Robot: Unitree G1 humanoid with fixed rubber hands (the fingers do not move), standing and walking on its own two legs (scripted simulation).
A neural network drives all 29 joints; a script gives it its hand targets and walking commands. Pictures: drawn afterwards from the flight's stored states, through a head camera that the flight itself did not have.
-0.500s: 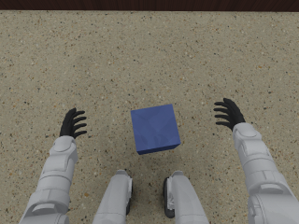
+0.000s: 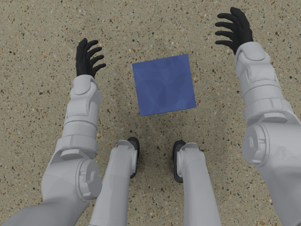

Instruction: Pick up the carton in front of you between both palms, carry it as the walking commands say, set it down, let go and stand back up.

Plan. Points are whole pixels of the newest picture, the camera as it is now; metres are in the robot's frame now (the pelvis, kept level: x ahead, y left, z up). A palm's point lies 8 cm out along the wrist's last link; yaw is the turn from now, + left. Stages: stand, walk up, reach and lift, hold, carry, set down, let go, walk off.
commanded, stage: reach and lift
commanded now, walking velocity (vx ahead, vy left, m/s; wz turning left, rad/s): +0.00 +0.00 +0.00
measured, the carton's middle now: (163, 89) +0.46 -0.01 -0.48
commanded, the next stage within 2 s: none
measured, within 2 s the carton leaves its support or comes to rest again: leaves its support in 1.54 s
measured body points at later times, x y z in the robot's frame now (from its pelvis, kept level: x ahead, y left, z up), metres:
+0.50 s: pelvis -0.04 +0.02 -0.18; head +0.31 -0.01 +0.09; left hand +0.45 +0.19 -0.36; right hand +0.50 -0.20 -0.36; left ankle +0.09 +0.15 -0.57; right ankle +0.08 -0.10 -0.57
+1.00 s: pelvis -0.04 +0.02 -0.23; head +0.32 -0.02 +0.04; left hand +0.46 +0.19 -0.41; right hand +0.49 -0.18 -0.42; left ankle +0.09 +0.15 -0.57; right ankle +0.08 -0.10 -0.57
